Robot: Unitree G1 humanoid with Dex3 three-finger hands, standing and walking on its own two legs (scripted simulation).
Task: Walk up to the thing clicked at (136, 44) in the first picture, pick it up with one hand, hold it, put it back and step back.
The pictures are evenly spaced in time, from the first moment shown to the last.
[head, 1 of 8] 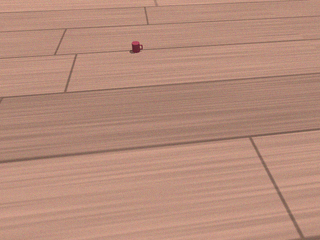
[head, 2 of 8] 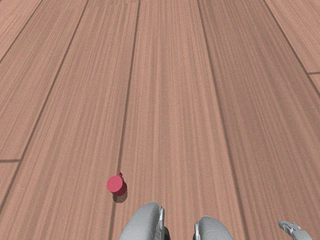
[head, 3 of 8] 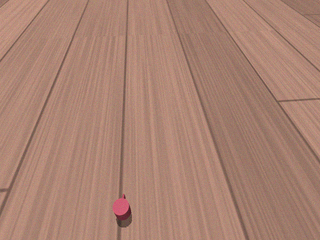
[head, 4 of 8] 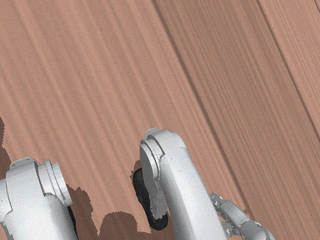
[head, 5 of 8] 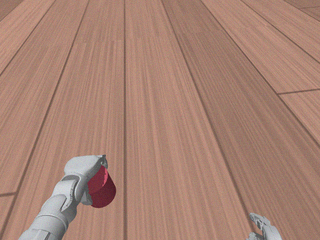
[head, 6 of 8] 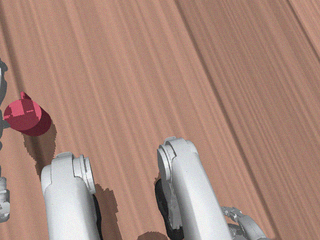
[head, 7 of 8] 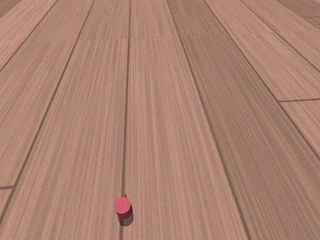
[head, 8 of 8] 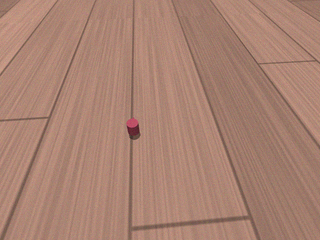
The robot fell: no
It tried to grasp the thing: yes
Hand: left
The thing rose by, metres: 0.63
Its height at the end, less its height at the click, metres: +0.00
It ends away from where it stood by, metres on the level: 0.01
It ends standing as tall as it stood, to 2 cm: yes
